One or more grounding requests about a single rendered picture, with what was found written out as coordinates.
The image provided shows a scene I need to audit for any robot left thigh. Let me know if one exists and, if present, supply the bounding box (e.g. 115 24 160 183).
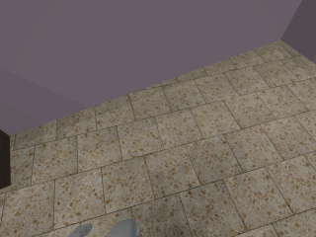
107 219 141 237

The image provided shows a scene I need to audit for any cupboard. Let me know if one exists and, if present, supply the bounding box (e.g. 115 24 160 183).
0 129 11 190

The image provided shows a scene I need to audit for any left robot hand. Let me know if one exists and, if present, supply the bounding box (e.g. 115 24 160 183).
67 223 93 237

